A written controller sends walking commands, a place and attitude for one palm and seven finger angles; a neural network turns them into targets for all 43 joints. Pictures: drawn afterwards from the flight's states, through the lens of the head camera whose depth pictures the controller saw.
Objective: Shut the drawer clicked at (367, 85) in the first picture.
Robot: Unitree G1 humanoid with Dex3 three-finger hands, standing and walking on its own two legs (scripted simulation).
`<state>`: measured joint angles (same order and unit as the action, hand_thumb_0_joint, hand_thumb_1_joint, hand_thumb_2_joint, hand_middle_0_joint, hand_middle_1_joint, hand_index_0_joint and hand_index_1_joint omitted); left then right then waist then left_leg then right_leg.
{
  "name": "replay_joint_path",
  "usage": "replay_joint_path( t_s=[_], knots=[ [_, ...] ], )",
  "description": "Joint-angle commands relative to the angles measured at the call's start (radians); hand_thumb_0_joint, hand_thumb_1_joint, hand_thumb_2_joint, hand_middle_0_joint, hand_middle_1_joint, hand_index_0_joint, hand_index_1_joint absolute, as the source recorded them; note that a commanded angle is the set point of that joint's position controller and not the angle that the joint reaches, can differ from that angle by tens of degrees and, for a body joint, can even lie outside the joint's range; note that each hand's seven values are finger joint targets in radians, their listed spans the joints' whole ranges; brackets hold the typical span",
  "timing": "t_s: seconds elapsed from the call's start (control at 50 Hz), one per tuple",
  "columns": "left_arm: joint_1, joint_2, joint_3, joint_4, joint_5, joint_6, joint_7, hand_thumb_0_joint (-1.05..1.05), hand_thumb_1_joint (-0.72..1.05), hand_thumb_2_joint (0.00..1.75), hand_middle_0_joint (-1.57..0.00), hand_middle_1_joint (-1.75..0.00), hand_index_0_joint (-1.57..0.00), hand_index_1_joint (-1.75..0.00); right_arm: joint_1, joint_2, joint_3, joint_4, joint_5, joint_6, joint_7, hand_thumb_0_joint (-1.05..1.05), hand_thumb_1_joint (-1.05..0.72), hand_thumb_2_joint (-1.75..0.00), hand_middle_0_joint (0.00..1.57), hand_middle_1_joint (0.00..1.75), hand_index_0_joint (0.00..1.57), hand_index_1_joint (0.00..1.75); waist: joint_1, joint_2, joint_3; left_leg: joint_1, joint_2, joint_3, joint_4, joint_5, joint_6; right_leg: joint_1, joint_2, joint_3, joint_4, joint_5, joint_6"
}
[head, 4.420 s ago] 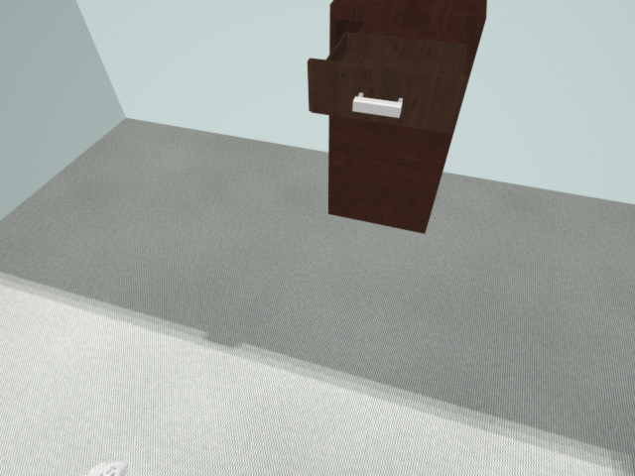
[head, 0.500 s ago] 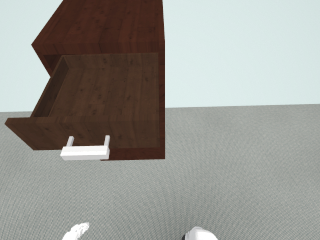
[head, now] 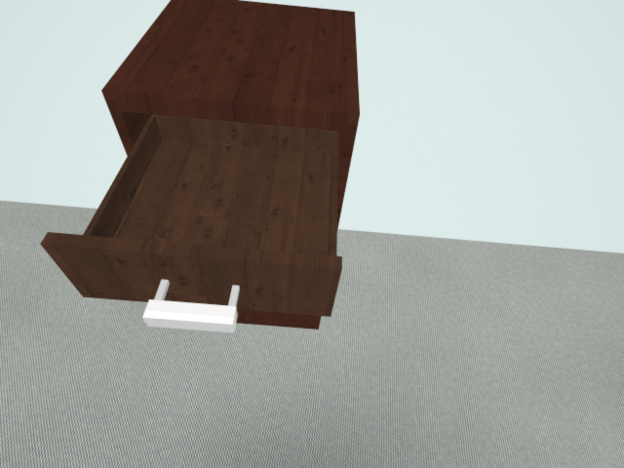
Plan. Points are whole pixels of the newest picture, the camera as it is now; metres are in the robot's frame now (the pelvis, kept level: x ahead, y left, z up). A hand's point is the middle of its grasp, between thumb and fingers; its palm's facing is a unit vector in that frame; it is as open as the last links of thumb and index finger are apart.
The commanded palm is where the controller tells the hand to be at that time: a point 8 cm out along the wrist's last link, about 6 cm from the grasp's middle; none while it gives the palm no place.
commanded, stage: come to a stop and stand still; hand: left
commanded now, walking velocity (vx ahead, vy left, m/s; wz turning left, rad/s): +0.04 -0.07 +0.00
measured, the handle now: (195, 302) +0.32 +0.20 -0.01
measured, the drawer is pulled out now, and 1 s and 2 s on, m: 0.30 0.30 0.30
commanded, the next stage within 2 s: look again from close up in 1.14 s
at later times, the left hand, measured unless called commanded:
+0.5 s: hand out of the picture -0.05 +0.10 -0.18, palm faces +0.02 -0.99 -0.14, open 7.4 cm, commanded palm none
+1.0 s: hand out of the picture -0.03 +0.11 -0.18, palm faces +0.04 -0.99 -0.16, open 7.4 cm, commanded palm none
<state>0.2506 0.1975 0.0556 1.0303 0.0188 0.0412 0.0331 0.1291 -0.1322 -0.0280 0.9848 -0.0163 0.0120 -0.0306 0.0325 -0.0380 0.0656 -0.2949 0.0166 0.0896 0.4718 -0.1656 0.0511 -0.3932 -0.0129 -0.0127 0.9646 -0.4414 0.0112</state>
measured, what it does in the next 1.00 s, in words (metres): steps on the spot: right foot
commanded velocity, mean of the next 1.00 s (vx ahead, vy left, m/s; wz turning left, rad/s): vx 0.00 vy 0.00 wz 0.00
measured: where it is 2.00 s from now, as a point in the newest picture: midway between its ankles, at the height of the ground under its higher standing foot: outside the picture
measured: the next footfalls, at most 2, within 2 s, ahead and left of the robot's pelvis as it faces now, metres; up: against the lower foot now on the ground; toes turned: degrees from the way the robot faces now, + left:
right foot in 0.20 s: -0.02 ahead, -0.14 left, +0.00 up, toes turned -3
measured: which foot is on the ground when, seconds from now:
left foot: down 0.00-1.00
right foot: up 0.00-0.18, down 0.20-1.00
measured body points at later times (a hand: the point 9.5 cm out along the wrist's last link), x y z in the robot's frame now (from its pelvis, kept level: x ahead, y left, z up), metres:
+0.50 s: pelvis -0.03 -0.05 +0.00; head -0.04 -0.05 +0.45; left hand -0.05 +0.15 -0.17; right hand -0.08 -0.28 -0.16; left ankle +0.06 +0.09 -0.74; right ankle -0.07 -0.14 -0.74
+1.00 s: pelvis +0.00 -0.04 +0.00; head +0.01 -0.04 +0.45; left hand -0.03 +0.16 -0.16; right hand -0.02 -0.25 -0.16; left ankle +0.06 +0.09 -0.74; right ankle -0.07 -0.14 -0.74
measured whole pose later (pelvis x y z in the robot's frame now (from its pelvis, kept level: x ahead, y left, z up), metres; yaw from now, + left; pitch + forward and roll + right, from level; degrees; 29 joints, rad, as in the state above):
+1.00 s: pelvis +0.00 -0.04 +0.00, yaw -1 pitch -1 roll +0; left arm 0.34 0.11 0.01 1.13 0.01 -0.01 0.04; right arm 0.28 -0.11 -0.02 1.17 -0.01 0.00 -0.04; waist 0.00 -0.01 0.04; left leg -0.27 0.06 0.08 0.44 -0.14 -0.02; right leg -0.05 0.00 -0.04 0.42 -0.34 -0.02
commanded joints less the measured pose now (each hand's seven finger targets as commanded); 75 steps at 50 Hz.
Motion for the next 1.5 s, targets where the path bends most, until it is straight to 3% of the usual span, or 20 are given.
replay_joint_path(
  t_s=[0.0,0.06,0.12,0.16,0.18,0.2,0.22,0.28,0.36,0.44,0.68,1.2,1.22,1.24,1.26,1.3,1.36,1.4,1.44,1.48],
  knots=[
    [0.1,0.034,-0.002,-0.023,0.002,-0.008,0.003,0.0,0.9,0.9,-0.2,-0.3,-0.2,-0.3,0.06,-0.164,-0.036,-0.018,0.001,-0.017,-0.013,0.0,-0.9,-0.9,0.2,0.3,0.2,0.3,-0.035,0.158,-0.12,0.16,0.262,-0.225,-0.215,0.136,0.123,0.007,-0.028,0.014,-0.096,-0.034,0.021],
    [0.092,0.023,-0.015,-0.011,0.001,-0.014,0.0,0.0,0.9,0.9,-0.2,-0.3,-0.2,-0.3,0.1,-0.179,-0.045,0.02,-0.002,-0.011,-0.006,0.0,-0.9,-0.9,0.2,0.3,0.2,0.3,-0.06,0.178,-0.111,0.178,0.261,-0.256,-0.226,0.047,0.114,0.072,-0.024,-0.008,-0.29,-0.049,0.011],
    [0.184,0.016,-0.018,0.034,0.0,-0.025,0.003,0.0,0.9,0.9,-0.2,-0.3,-0.2,-0.3,0.097,-0.178,-0.049,0.039,0.005,-0.009,0.001,0.0,-0.9,-0.9,0.2,0.3,0.2,0.3,-0.027,0.149,-0.117,0.131,0.206,-0.216,-0.197,-0.04,0.056,0.203,-0.015,-0.035,-0.551,0.136,-0.002],
    [0.181,0.069,-0.018,0.046,0.003,-0.041,0.01,0.0,0.9,0.9,-0.2,-0.3,-0.2,-0.3,0.104,-0.119,-0.04,0.05,0.017,-0.01,0.008,0.0,-0.9,-0.9,0.2,0.3,0.2,0.3,-0.04,0.038,-0.067,0.047,0.114,-0.135,-0.12,-0.062,-0.026,0.246,-0.109,0.097,-0.681,0.203,-0.043],
    [0.161,0.086,-0.021,0.042,0.0,-0.045,0.008,0.0,0.9,0.9,-0.2,-0.3,-0.2,-0.3,0.1,-0.096,-0.03,0.05,0.017,-0.011,0.012,0.0,-0.9,-0.9,0.2,0.3,0.2,0.3,-0.049,0.015,-0.06,0.1,0.075,-0.091,-0.09,-0.055,-0.053,0.168,-0.166,0.131,-0.703,0.178,-0.07],
    [0.123,0.091,-0.022,0.044,-0.002,-0.056,0.007,0.0,0.9,0.9,-0.2,-0.3,-0.2,-0.3,0.085,-0.08,-0.025,0.054,0.01,-0.008,0.013,0.0,-0.9,-0.9,0.2,0.3,0.2,0.3,-0.056,-0.131,-0.04,0.12,0.059,-0.075,-0.064,-0.027,-0.059,0.1,-0.164,0.151,-0.724,0.182,-0.074],
    [0.09,0.08,-0.025,0.041,-0.003,-0.059,0.008,0.0,0.9,0.9,-0.2,-0.3,-0.2,-0.3,0.092,-0.085,-0.025,0.06,0.007,-0.004,0.014,0.0,-0.9,-0.9,0.2,0.3,0.2,0.3,-0.06,-0.193,0.006,0.127,0.063,-0.076,-0.055,-0.023,-0.058,0.051,-0.164,0.144,-0.746,0.148,-0.075],
    [0.088,0.052,-0.035,0.05,-0.008,-0.055,0.007,0.0,0.9,0.9,-0.2,-0.3,-0.2,-0.3,0.136,-0.096,-0.015,0.107,0.007,-0.005,0.011,0.0,-0.9,-0.9,0.2,0.3,0.2,0.3,-0.068,-0.067,0.045,0.176,0.083,-0.087,-0.077,0.036,-0.054,0.019,-0.123,0.111,-0.74,0.085,-0.06],
    [0.109,0.054,-0.032,0.063,-0.009,-0.045,0.008,0.0,0.9,0.9,-0.2,-0.3,-0.2,-0.3,0.18,-0.093,-0.007,0.143,0.006,0.004,0.009,0.0,-0.9,-0.9,0.2,0.3,0.2,0.3,-0.062,-0.012,0.107,0.142,0.08,-0.083,-0.079,-0.036,-0.062,-0.009,-0.108,0.113,-0.765,-0.061,-0.061],
    [0.129,0.039,-0.031,0.072,-0.014,-0.044,0.008,0.0,0.9,0.9,-0.2,-0.3,-0.2,-0.3,0.217,-0.076,-0.001,0.158,0.001,0.004,0.004,0.0,-0.9,-0.9,0.2,0.3,0.2,0.3,-0.054,0.036,0.117,0.111,0.077,-0.087,-0.079,-0.039,-0.063,0.005,-0.104,0.112,-0.747,-0.058,-0.068],
    [0.174,-0.008,-0.032,0.084,-0.016,-0.052,0.015,0.0,0.9,0.9,-0.2,-0.3,-0.2,-0.3,0.274,-0.058,-0.001,0.176,0.006,-0.02,-0.01,0.0,-0.9,-0.9,0.2,0.3,0.2,0.3,-0.034,0.034,0.03,0.109,0.103,-0.097,-0.07,0.119,-0.05,0.154,-0.078,0.065,-0.67,0.222,-0.058],
    [0.189,0.024,-0.036,0.082,-0.006,-0.057,0.015,0.0,0.9,0.9,-0.2,-0.3,-0.2,-0.3,0.158,-0.11,-0.004,0.136,0.01,-0.023,-0.007,0.0,-0.9,-0.9,0.2,0.3,0.2,0.3,-0.035,0.03,0.009,0.195,0.11,-0.09,-0.085,0.173,-0.039,0.172,-0.086,0.067,-0.671,0.33,-0.035],
    [0.241,0.043,-0.046,0.087,0.016,-0.09,0.048,0.0,0.9,0.9,-0.2,-0.3,-0.2,-0.3,0.05,-0.128,0.004,0.045,0.011,-0.042,0.006,0.0,-0.9,-0.9,0.2,0.3,0.2,0.3,0.002,0.033,0.047,0.104,0.099,-0.038,0.177,0.18,-0.057,0.111,-0.153,0.172,-0.701,0.778,0.021],
    [0.163,0.087,-0.038,0.031,0.015,-0.102,0.041,0.0,0.9,0.9,-0.2,-0.3,-0.2,-0.3,0.124,-0.073,0.006,0.021,0.008,-0.03,0.018,0.0,-0.9,-0.9,0.2,0.3,0.2,0.3,-0.075,-0.013,0.005,0.02,0.056,-0.057,0.147,-0.098,-0.045,0.185,-0.172,0.137,-0.626,0.758,-0.023],
    [0.136,0.096,-0.035,0.007,0.014,-0.104,0.036,0.0,0.9,0.9,-0.2,-0.3,-0.2,-0.3,0.145,-0.084,0.008,0.012,-0.003,-0.025,0.021,0.0,-0.9,-0.9,0.2,0.3,0.2,0.3,-0.068,-0.017,-0.019,0.029,0.048,-0.034,0.106,-0.065,-0.042,0.227,-0.153,0.111,-0.571,0.823,-0.054],
    [0.145,0.072,-0.037,-0.013,0.001,-0.103,0.032,0.0,0.9,0.9,-0.2,-0.3,-0.2,-0.3,0.187,-0.119,0.005,0.005,0.003,-0.034,0.014,0.0,-0.9,-0.9,0.2,0.3,0.2,0.3,-0.069,-0.031,-0.119,0.091,0.06,-0.063,0.092,0.099,-0.021,0.26,-0.099,0.074,-0.496,0.732,-0.061],
    [0.161,0.065,-0.04,-0.031,-0.001,-0.076,0.028,0.0,0.9,0.9,-0.2,-0.3,-0.2,-0.3,0.168,-0.143,0.007,-0.005,0.005,-0.035,0.007,0.0,-0.9,-0.9,0.2,0.3,0.2,0.3,-0.045,0.082,-0.065,0.104,0.098,-0.092,0.09,0.273,-0.003,0.203,-0.062,0.052,-0.485,0.48,-0.053],
    [0.16,0.06,-0.044,-0.036,-0.003,-0.063,0.025,0.0,0.9,0.9,-0.2,-0.3,-0.2,-0.3,0.148,-0.154,0.007,-0.014,0.004,-0.026,0.007,0.0,-0.9,-0.9,0.2,0.3,0.2,0.3,-0.039,0.035,0.007,0.052,0.102,-0.12,0.057,0.151,0.002,0.157,-0.048,0.057,-0.521,0.284,-0.052],
    [0.139,0.066,-0.043,-0.049,-0.001,-0.053,0.021,0.0,0.9,0.9,-0.2,-0.3,-0.2,-0.3,0.138,-0.162,0.002,-0.022,0.001,-0.02,0.012,0.0,-0.9,-0.9,0.2,0.3,0.2,0.3,-0.04,0.049,0.052,0.01,0.095,-0.136,-0.001,-0.024,0.0,0.12,-0.04,0.059,-0.537,0.117,-0.054],
    [0.139,0.074,-0.042,-0.056,0.0,-0.05,0.018,0.0,0.9,0.9,-0.2,-0.3,-0.2,-0.3,0.133,-0.164,0.003,-0.023,-0.001,-0.021,0.014,0.0,-0.9,-0.9,0.2,0.3,0.2,0.3,-0.033,0.077,0.047,0.002,0.096,-0.149,-0.034,-0.074,0.001,0.128,-0.039,0.052,-0.536,0.081,-0.052]
  ],
)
